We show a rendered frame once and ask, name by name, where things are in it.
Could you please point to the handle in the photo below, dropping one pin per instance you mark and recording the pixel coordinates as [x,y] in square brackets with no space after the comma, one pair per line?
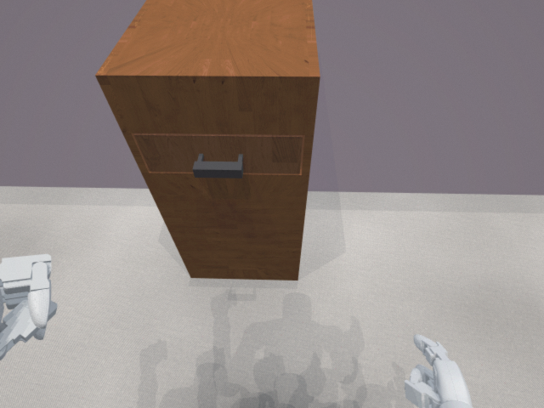
[218,169]

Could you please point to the drawer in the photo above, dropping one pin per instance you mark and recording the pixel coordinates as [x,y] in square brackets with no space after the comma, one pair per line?
[177,152]

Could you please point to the cabinet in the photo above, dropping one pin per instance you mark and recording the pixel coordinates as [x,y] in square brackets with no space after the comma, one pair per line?
[222,67]

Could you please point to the right robot hand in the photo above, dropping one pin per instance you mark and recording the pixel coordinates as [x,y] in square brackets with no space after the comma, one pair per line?
[430,389]

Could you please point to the left robot hand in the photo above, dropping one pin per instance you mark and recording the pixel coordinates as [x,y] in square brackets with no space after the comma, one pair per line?
[25,287]

